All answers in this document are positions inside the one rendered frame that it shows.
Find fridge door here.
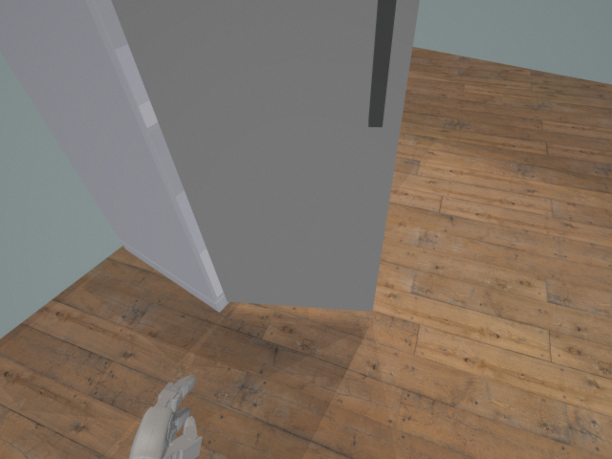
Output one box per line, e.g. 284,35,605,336
111,0,420,312

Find robot left hand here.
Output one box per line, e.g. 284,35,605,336
129,375,202,459

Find handle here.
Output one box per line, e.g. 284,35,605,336
368,0,397,127

